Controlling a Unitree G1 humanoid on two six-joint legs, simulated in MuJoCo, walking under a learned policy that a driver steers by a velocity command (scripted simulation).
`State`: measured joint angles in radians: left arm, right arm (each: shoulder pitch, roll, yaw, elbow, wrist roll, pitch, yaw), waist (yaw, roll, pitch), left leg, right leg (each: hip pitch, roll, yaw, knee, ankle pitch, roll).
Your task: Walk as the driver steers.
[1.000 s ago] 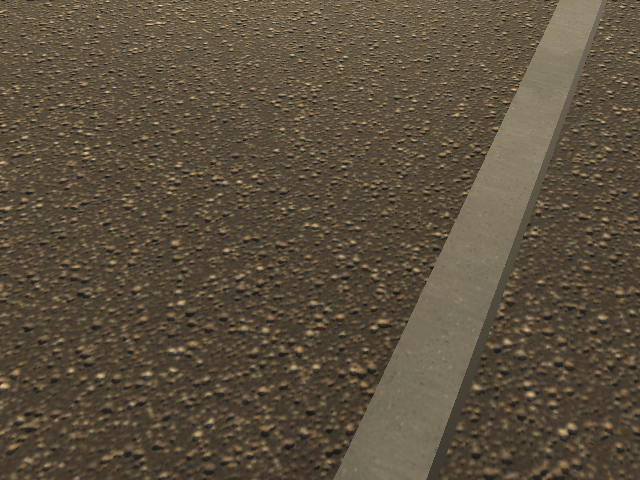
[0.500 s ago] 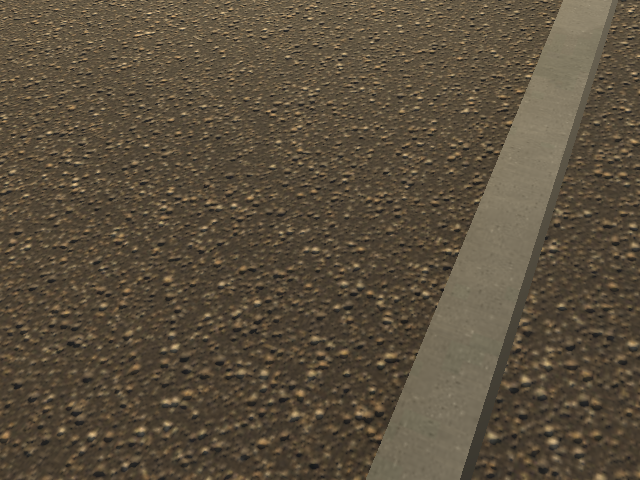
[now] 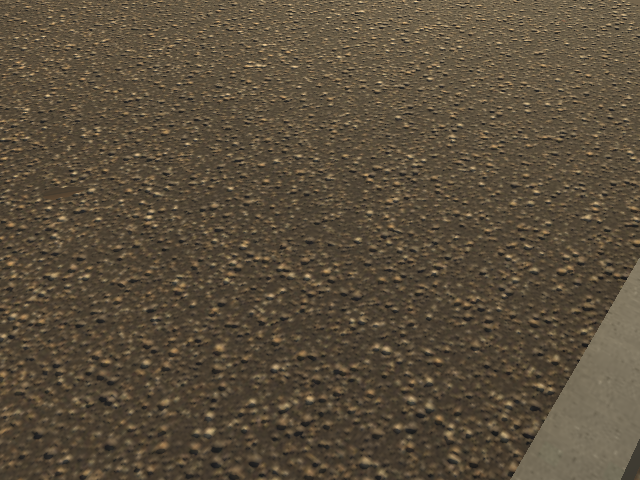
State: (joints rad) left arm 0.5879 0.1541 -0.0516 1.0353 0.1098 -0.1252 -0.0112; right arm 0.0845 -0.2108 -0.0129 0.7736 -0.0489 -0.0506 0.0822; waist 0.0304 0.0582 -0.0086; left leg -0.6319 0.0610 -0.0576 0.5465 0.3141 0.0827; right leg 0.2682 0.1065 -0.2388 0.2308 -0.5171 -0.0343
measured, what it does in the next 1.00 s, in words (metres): goes down, turning left: left foot 0.13 m lower, then right foot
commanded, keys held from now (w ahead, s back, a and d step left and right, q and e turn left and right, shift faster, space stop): w+q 0.42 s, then w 0.24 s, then no key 0.34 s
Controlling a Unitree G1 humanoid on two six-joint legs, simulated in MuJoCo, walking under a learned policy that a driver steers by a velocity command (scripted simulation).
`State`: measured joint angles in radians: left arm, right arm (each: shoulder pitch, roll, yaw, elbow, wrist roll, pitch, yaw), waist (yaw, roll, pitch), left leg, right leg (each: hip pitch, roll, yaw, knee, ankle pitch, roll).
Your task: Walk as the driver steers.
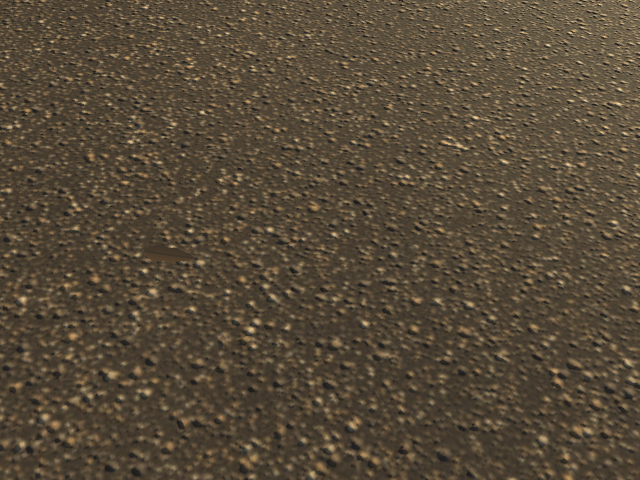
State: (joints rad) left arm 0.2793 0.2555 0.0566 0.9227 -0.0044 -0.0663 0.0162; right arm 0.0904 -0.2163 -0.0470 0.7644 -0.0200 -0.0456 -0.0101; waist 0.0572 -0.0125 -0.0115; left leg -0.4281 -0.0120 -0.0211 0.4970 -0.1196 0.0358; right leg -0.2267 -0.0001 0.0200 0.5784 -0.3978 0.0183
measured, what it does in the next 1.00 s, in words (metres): walks ahead, turning right: right foot, then left foot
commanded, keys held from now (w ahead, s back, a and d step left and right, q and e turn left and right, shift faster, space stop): no key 0.02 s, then w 0.30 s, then e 0.68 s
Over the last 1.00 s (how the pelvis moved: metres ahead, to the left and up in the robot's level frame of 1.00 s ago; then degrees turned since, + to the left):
0.67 0.11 -0.10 21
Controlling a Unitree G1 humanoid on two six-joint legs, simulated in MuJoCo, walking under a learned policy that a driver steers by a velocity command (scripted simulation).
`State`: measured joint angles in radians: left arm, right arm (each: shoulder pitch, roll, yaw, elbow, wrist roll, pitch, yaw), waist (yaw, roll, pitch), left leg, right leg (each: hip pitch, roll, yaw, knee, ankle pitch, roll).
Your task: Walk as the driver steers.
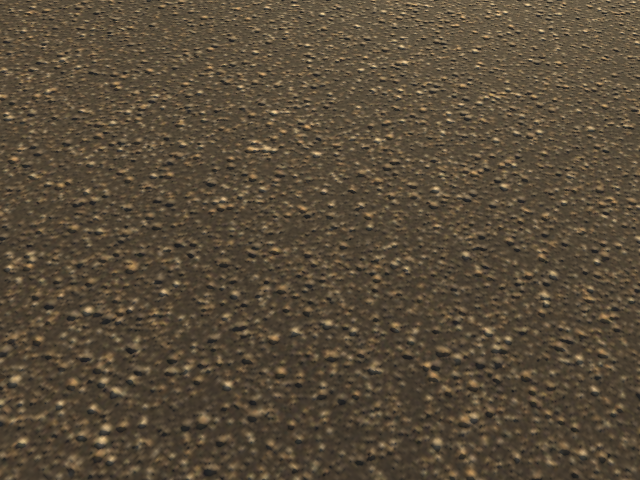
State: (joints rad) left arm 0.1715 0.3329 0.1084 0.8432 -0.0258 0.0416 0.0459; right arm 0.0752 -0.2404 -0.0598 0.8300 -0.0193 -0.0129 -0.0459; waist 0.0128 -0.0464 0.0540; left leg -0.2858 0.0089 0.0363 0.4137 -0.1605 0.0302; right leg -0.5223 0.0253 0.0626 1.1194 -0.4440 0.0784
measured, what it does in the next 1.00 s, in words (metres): steps on the spot, turning right: right foot, then left foot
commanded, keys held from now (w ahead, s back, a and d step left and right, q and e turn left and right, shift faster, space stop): e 0.70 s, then no key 0.30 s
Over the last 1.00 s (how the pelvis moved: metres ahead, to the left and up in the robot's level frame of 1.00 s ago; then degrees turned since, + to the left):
0.20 -0.01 0.01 -20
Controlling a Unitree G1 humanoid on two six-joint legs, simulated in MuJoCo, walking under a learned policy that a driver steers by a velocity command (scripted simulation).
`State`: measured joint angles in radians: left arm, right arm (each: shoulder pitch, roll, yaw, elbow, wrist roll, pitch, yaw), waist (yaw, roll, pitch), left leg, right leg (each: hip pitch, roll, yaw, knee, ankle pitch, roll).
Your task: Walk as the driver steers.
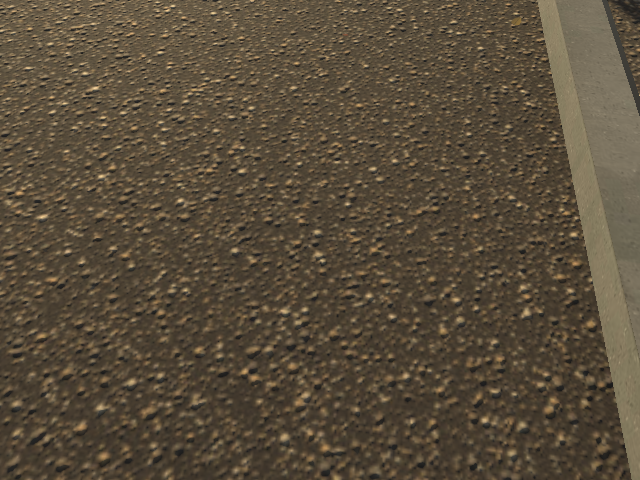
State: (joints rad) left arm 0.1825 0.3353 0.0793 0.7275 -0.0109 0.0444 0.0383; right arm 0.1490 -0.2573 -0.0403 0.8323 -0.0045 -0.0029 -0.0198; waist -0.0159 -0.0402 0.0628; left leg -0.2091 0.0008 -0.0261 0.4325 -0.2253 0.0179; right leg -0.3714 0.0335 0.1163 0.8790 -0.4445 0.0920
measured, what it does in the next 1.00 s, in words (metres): walks ahead: right foot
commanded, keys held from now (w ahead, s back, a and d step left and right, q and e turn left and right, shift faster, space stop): no key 0.44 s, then w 0.56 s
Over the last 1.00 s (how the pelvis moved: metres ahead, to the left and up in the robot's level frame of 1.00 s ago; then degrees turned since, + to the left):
0.03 -0.02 0.00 -30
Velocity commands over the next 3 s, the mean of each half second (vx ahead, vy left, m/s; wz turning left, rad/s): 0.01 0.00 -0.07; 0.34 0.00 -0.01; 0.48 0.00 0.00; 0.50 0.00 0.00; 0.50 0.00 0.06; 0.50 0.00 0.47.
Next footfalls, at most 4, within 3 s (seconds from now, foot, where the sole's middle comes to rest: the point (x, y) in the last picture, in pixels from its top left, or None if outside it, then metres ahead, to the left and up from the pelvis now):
0.10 right None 0.03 -0.15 -0.78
1.16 right None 0.44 -0.12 -0.78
1.68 left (253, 359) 0.73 0.13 -0.78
2.22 right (348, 252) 1.04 -0.10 -0.78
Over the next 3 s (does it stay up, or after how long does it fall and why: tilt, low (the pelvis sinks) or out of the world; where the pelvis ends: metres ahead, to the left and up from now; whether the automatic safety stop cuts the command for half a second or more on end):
stays up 1.29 0.08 0.00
